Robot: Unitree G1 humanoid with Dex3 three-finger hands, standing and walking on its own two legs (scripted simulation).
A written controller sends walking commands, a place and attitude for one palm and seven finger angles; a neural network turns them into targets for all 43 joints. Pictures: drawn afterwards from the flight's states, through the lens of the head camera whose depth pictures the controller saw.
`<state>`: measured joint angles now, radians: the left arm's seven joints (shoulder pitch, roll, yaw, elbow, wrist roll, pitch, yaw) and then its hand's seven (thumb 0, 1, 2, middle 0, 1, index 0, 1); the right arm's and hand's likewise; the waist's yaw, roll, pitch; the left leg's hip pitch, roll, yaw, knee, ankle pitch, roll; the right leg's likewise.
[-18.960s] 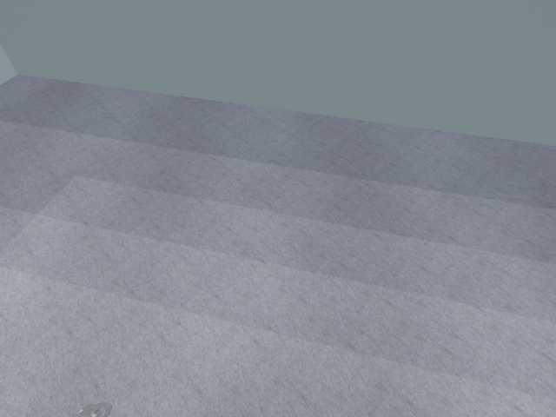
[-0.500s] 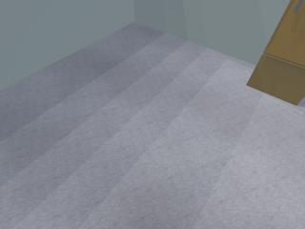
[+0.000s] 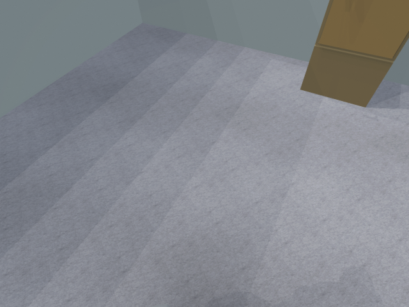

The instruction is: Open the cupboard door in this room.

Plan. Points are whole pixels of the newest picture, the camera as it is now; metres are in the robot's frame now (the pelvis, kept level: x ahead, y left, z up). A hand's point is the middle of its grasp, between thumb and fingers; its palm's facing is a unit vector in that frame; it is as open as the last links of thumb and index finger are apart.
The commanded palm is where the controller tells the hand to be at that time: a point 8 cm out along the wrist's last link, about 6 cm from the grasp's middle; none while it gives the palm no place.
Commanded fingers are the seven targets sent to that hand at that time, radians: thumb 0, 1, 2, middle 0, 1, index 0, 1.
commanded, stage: turn or walk to find it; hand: left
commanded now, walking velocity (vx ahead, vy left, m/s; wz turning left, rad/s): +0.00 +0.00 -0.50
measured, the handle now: out of the picture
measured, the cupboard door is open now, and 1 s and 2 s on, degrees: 0 0 0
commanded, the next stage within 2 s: stand and wait in 0.06 s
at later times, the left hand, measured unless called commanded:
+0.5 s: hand out of the picture +0.04 +0.23 -0.17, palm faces -0.04 -0.98 -0.18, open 7.4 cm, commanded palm none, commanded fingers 0.00 0.90 0.90 -0.20 -0.30 -0.20 -0.30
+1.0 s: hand out of the picture +0.02 +0.23 -0.15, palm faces -0.12 -0.96 -0.25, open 7.4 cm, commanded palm none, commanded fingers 0.00 0.90 0.90 -0.20 -0.30 -0.20 -0.30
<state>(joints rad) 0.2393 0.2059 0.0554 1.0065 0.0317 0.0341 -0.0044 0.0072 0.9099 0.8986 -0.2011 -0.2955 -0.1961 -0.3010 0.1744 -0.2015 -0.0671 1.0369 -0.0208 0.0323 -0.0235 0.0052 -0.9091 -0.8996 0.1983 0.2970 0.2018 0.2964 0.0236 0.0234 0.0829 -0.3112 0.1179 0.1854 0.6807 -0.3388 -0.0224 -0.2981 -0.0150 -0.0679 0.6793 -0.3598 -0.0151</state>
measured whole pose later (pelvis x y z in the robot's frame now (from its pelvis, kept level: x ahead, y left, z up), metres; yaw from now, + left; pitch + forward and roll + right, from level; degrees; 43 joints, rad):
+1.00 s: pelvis -0.04 +0.03 +0.02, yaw -6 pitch -2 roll +0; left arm 0.20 0.23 0.00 1.14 0.01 -0.01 0.01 0.01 0.91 0.90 -0.20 -0.30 -0.20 -0.30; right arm 0.25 -0.22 -0.02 1.15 -0.01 -0.01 -0.02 0.01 -0.91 -0.90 0.20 0.30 0.20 0.30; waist -0.01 0.00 0.05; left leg -0.14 0.01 0.07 0.38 -0.20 0.01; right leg -0.13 -0.04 -0.03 0.40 -0.23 0.02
